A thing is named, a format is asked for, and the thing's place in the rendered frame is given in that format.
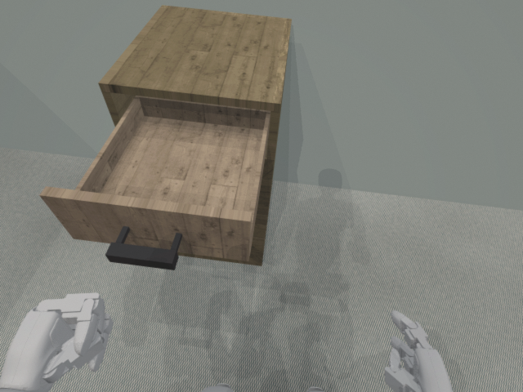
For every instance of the right robot hand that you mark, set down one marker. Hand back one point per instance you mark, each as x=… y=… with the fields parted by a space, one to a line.
x=424 y=368

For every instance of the drawer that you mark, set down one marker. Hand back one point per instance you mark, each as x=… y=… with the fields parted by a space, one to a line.
x=172 y=166

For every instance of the left robot hand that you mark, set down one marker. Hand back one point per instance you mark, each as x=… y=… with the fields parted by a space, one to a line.
x=74 y=325

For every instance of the handle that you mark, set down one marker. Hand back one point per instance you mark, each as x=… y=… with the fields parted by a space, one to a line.
x=119 y=252

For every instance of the cabinet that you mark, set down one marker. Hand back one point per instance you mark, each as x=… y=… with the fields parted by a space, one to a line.
x=210 y=57

